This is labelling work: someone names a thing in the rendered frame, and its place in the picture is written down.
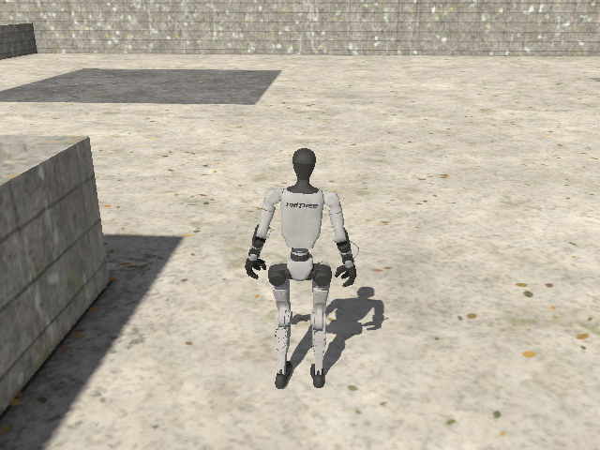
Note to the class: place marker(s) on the humanoid robot head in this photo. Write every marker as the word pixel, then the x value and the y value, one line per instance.
pixel 303 161

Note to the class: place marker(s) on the right robot forearm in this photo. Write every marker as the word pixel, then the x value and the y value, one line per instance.
pixel 346 252

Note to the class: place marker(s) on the robot left upper arm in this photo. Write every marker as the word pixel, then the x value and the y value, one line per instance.
pixel 273 196

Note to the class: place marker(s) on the left robot forearm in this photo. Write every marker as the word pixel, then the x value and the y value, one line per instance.
pixel 256 246

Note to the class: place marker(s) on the left robot hand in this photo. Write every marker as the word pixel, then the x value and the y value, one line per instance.
pixel 256 265

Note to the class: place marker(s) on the robot right upper arm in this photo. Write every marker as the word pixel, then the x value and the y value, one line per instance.
pixel 331 199

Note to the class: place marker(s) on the right robot hand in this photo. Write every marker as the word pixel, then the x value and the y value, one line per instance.
pixel 350 272

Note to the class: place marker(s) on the robot left foot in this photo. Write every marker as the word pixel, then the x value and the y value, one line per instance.
pixel 281 379

